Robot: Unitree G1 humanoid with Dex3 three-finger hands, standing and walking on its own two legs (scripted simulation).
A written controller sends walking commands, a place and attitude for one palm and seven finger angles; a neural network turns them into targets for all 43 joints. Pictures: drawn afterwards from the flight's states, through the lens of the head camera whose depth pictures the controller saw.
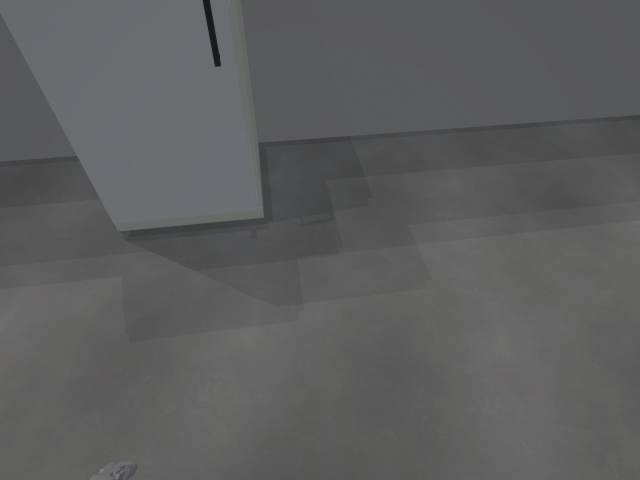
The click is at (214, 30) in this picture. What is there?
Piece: fridge door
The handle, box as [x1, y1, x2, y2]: [203, 0, 220, 66]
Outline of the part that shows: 203,0 215,66 220,65 219,54 217,50 209,0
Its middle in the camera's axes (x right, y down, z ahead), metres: -0.31 -0.69 +1.02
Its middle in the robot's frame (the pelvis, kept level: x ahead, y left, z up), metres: +1.23 +0.38 +0.20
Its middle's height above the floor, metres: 0.97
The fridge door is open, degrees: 0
